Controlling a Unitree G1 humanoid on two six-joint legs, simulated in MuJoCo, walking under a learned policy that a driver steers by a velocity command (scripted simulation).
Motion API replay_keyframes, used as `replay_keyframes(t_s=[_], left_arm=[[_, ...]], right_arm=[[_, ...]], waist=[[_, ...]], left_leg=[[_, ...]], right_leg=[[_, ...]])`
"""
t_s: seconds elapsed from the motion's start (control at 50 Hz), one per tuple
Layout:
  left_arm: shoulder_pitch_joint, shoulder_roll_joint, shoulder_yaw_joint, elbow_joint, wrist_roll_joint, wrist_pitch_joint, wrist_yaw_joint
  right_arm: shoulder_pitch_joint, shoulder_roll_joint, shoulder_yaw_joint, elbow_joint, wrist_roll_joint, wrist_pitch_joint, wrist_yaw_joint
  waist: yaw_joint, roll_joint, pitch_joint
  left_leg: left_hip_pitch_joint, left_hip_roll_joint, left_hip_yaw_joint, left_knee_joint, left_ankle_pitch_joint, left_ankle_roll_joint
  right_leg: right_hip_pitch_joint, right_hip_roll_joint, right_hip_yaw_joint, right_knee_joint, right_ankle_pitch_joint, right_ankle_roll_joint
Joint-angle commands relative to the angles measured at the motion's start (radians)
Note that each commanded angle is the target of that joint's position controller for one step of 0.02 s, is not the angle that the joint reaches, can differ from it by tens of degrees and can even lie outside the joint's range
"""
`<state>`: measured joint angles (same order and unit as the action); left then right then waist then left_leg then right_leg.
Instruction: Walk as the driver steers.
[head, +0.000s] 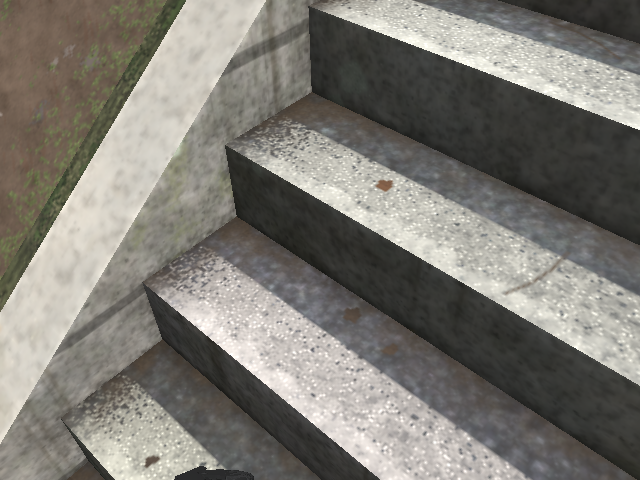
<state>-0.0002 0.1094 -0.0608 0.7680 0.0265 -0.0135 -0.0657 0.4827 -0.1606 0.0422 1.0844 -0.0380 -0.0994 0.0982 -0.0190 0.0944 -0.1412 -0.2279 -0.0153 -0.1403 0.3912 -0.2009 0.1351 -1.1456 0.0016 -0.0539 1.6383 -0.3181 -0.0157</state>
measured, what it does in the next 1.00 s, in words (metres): climbs, turning right: right foot 0.19 m higher, then left foot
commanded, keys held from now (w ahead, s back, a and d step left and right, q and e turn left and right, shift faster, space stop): w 0.16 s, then e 0.84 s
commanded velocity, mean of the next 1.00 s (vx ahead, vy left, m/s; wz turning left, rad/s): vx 0.20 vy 0.00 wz -0.26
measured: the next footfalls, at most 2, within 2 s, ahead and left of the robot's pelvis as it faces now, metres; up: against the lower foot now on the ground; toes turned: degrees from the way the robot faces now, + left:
right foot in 0.02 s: +0.14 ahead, -0.13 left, +0.19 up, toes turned +4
left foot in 0.48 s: +0.37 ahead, +0.09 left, +0.19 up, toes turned +2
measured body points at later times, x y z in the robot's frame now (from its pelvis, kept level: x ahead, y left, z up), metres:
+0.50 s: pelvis +0.21 +0.00 +0.14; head +0.20 -0.01 +0.59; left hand +0.20 +0.20 -0.01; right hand +0.46 -0.18 +0.08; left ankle +0.33 +0.09 -0.57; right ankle +0.11 -0.13 -0.56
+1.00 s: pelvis +0.23 -0.02 +0.16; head +0.23 -0.04 +0.61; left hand +0.36 +0.20 +0.04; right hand +0.40 -0.30 +0.09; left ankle +0.31 +0.09 -0.55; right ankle +0.16 -0.11 -0.57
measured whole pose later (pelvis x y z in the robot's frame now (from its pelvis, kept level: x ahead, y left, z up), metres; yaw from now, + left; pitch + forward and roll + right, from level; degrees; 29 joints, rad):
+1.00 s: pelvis +0.23 -0.02 +0.16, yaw -19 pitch +3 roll +3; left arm 0.34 0.20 0.05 0.84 0.03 -0.09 -0.06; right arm -0.03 -0.20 -0.03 0.73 -0.01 -0.07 -0.01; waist 0.06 -0.01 -0.06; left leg -0.47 0.09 0.22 0.72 -0.34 -0.01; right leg -0.32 -0.01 0.05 0.66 -0.42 -0.04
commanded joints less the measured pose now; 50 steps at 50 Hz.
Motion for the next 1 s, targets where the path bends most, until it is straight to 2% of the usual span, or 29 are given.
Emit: replay_keyframes(t_s=[0.02, 0.04, 0.06, 0.08, 0.1, 0.12, 0.16, 0.22, 0.24, 0.26, 0.28, 0.32, 0.38, 0.42, 0.46, 0.48, 0.5, 0.52, 0.54, 0.56, 0.62, 0.72, 0.78, 0.8, 0.84, 0.9, 0.94, 0.96, 1.0], left_arm=[[0.049, 0.180, 0.051, -0.102, 0.009, 0.040, 0.027], [0.135, 0.267, 0.084, -0.074, 0.004, 0.032, 0.033], [0.286, 0.277, 0.098, -0.005, 0.017, 0.027, 0.040], [0.466, 0.273, 0.107, 0.070, 0.046, 0.034, 0.052], [0.521, 0.235, 0.103, 0.066, 0.089, 0.019, 0.054], [0.490, 0.197, 0.089, 0.118, 0.049, -0.021, 0.043], [0.345, 0.054, 0.063, 0.191, 0.037, -0.052, 0.034], [0.152, 0.007, 0.054, 0.185, -0.008, -0.067, 0.034], [0.276, 0.006, 0.064, 0.258, -0.013, -0.096, 0.074], [0.279, 0.008, 0.059, 0.273, -0.011, -0.100, 0.090], [0.164, 0.111, 0.079, 0.171, -0.003, -0.116, 0.067], [0.270, 0.131, 0.079, 0.203, 0.043, -0.128, 0.062], [0.410, 0.113, 0.075, 0.229, 0.003, -0.107, 0.048], [0.332, 0.192, 0.091, 0.190, 0.023, -0.139, 0.029], [0.236, 0.257, 0.127, 0.136, -0.004, -0.156, 0.024], [0.247, 0.231, 0.132, 0.131, 0.022, -0.145, 0.005], [0.317, 0.088, 0.105, 0.128, 0.005, -0.131, -0.012], [0.619, -0.015, 0.079, 0.151, 0.019, -0.131, -0.022], [0.541, 0.109, 0.119, 0.166, 0.000, -0.105, -0.036], [0.473, 0.105, 0.122, 0.157, -0.026, -0.070, -0.036], [0.467, 0.072, 0.113, 0.117, 0.014, -0.041, -0.045], [0.375, 0.166, 0.113, 0.125, -0.033, -0.031, -0.057], [0.435, 0.187, 0.133, 0.163, 0.006, -0.030, -0.056], [0.391, 0.158, 0.133, 0.147, 0.026, -0.035, -0.065], [0.268, 0.156, 0.121, 0.064, 0.012, -0.031, -0.058], [0.415, 0.166, 0.117, 0.045, -0.019, -0.047, -0.003], [0.332, 0.188, 0.126, 0.002, 0.010, -0.097, 0.027], [0.339, 0.273, 0.146, -0.003, -0.019, -0.105, 0.031], [0.465, 0.284, 0.170, 0.025, 0.038, -0.107, 0.006]], right_arm=[[-0.039, -0.312, -0.098, -0.073, 0.053, -0.047, 0.037], [0.041, -0.262, -0.103, -0.057, -0.009, -0.048, 0.052], [0.081, -0.161, -0.088, -0.016, -0.035, -0.046, 0.056], [0.010, -0.082, -0.067, -0.035, -0.043, -0.022, 0.078], [-0.146, -0.084, -0.081, -0.043, 0.011, 0.001, 0.065], [-0.198, -0.105, -0.084, -0.094, 0.043, -0.012, 0.026], [-0.294, -0.124, -0.073, -0.147, 0.032, -0.009, -0.034], [-0.271, -0.090, -0.042, -0.158, 0.001, 0.018, -0.063], [-0.336, -0.005, -0.042, -0.290, -0.028, 0.054, -0.094], [-0.340, -0.022, -0.046, -0.303, -0.014, 0.070, -0.100], [-0.367, -0.150, -0.034, -0.256, 0.012, 0.043, -0.059], [-0.464, -0.162, -0.039, -0.293, -0.017, 0.026, -0.041], [-0.622, -0.068, -0.022, -0.383, -0.028, 0.031, -0.029], [-0.576, -0.087, -0.040, -0.410, -0.015, 0.050, -0.054], [-0.498, -0.167, -0.080, -0.403, 0.015, 0.044, -0.081], [-0.333, -0.195, -0.104, -0.350, 0.020, 0.025, -0.103], [-0.134, -0.260, -0.127, -0.308, -0.001, 0.009, -0.142], [-0.046, -0.346, -0.148, -0.320, 0.003, 0.008, -0.137], [-0.100, -0.338, -0.171, -0.304, -0.059, 0.016, -0.131], [-0.288, -0.280, -0.157, -0.327, -0.053, 0.030, -0.120], [-0.539, -0.058, -0.077, -0.369, -0.014, 0.043, -0.067], [-0.580, -0.140, -0.096, -0.449, -0.018, 0.028, -0.086], [-0.720, -0.083, -0.047, -0.513, 0.027, -0.004, -0.062], [-0.742, -0.106, -0.052, -0.518, 0.039, -0.010, -0.066], [-0.601, -0.247, -0.112, -0.444, 0.021, 0.013, -0.090], [-0.444, -0.240, -0.124, -0.346, 0.014, 0.048, -0.099], [-0.447, -0.085, -0.086, -0.354, 0.018, 0.037, -0.093], [-0.544, -0.053, -0.075, -0.447, 0.022, 0.012, -0.111], [-0.742, -0.123, -0.099, -0.522, 0.046, -0.008, -0.137]], waist=[[0.112, 0.161, -0.021], [0.072, 0.023, -0.151], [0.082, -0.086, -0.224], [0.188, -0.253, -0.159], [0.292, -0.382, -0.016], [0.227, -0.348, 0.056], [0.100, -0.062, 0.122], [-0.026, -0.090, 0.083], [-0.069, -0.094, 0.195], [-0.081, -0.113, 0.235], [0.012, -0.105, 0.004], [0.054, -0.101, 0.016], [0.072, -0.163, 0.082], [0.009, -0.257, 0.138], [-0.040, -0.183, 0.075], [-0.067, -0.162, -0.018], [-0.066, -0.056, -0.247], [-0.005, 0.277, -0.474], [-0.048, 0.036, -0.226], [-0.016, -0.033, -0.072], [0.130, -0.110, -0.010], [0.053, -0.053, -0.055], [0.139, -0.108, -0.021], [0.142, -0.068, 0.014], [0.043, 0.041, 0.039], [0.024, -0.021, 0.011], [-0.015, -0.179, -0.030], [-0.006, -0.360, -0.042], [0.151, -0.379, 0.026]], left_leg=[[0.186, 0.288, -0.119, 0.008, 1.596, 0.280], [0.267, 0.208, -0.010, 0.232, 1.763, 0.212], [0.026, 0.162, -0.036, 0.390, 1.532, 0.179], [-0.373, 0.047, -0.067, 0.649, 0.834, 0.138], [-0.700, -0.122, -0.165, 1.216, 0.219, 0.070], [-0.899, -0.121, -0.234, 1.445, 0.218, 0.088], [-1.003, -0.093, -0.220, 1.349, 0.261, 0.104], [-0.896, -0.016, -0.066, 1.379, 0.054, 0.029], [-0.752, -0.006, 0.077, 1.443, 0.007, -0.068], [-0.777, 0.019, 0.082, 1.412, 0.001, -0.093], [-0.876, 0.011, 0.010, 1.295, 0.041, -0.072], [-0.824, 0.060, 0.080, 1.135, 0.161, -0.058], [-0.381, 0.047, 0.288, 0.675, -0.070, -0.133], [-0.270, 0.037, 0.232, 0.585, 0.139, -0.123], [-0.201, -0.024, 0.246, 0.182, 0.218, -0.107], [0.015, -0.004, 0.222, 0.084, 0.355, -0.073], [0.376, 0.176, 0.110, 0.189, 0.961, 0.076], [0.611, 0.532, -0.419, 0.052, 1.177, 0.455], [0.399, 0.517, -0.482, -0.002, 0.742, 0.369], [0.163, 0.462, -0.332, -0.036, 0.370, 0.278], [-0.211, 0.300, 0.057, -0.111, 0.201, 0.131], [-0.200, 0.256, 0.180, -0.139, 0.211, 0.127], [-0.244, 0.213, 0.315, -0.123, 0.090, 0.012], [-0.247, 0.191, 0.350, -0.134, 0.058, -0.021], [-0.037, 0.322, 0.209, -0.111, 0.085, 0.062], [0.170, 0.503, 0.044, -0.056, 0.091, 0.148], [0.050, 0.302, 0.264, 0.176, -0.061, -0.036], [-0.253, 0.087, 0.400, 0.344, -0.149, -0.141], [-0.563, 0.020, 0.272, 0.611, -0.292, -0.179]], right_leg=[[0.349, 0.122, -0.141, -0.489, -0.187, 0.027], [0.449, 0.099, -0.029, -0.432, 0.063, -0.062], [0.692, 0.042, 0.210, -0.533, 0.104, -0.168], [0.866, -0.101, 0.609, -0.825, -0.118, -0.309], [0.839, -0.204, 0.967, -1.101, -0.392, -0.402], [0.828, -0.219, 0.930, -1.079, -0.530, -0.361], [0.794, -0.190, 0.663, -1.016, -0.336, -0.270], [0.604, -0.100, 0.405, -1.063, -0.058, -0.223], [0.542, -0.144, 0.397, -1.140, -0.008, -0.182], [0.521, -0.128, 0.364, -1.158, 0.055, -0.173], [0.638, -0.073, 0.326, -1.088, 0.071, -0.215], [0.671, -0.062, 0.290, -1.072, 0.101, -0.196], [0.474, -0.058, 0.217, -1.213, 0.222, -0.185], [0.546, -0.159, 0.324, -1.200, 0.560, -0.205], [0.804, -0.118, 0.301, -1.021, 0.815, -0.157], [0.808, -0.057, 0.244, -0.825, 0.846, -0.107], [0.642, 0.042, 0.184, -0.493, 0.509, -0.038], [0.398, 0.175, 0.214, 0.027, -0.285, 0.036], [0.163, 0.143, 0.304, 0.505, -0.148, 0.064], [0.063, 0.116, 0.285, 0.642, -0.003, 0.039], [0.218, 0.002, 0.208, 0.467, 0.143, -0.030], [0.314, 0.021, 0.162, 0.547, 0.107, 0.080], [0.584, -0.083, 0.138, -0.084, 0.176, 0.146], [0.697, -0.090, 0.063, -0.403, 0.071, 0.190], [0.660, -0.067, 0.060, -0.666, -0.192, 0.192], [0.693, -0.076, 0.098, -1.041, 0.048, 0.086], [0.832, -0.115, 0.229, -1.180, 0.509, -0.153], [1.015, -0.249, 0.489, -1.219, 0.659, -0.363], [1.125, -0.262, 0.555, -1.238, 0.523, -0.344]])
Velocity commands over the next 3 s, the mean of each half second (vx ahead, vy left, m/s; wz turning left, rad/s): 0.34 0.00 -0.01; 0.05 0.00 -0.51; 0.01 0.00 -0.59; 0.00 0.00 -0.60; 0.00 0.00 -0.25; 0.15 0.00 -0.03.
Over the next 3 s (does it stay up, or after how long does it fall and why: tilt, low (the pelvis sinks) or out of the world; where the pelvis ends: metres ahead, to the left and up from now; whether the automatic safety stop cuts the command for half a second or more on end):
stays up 0.25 -0.05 0.17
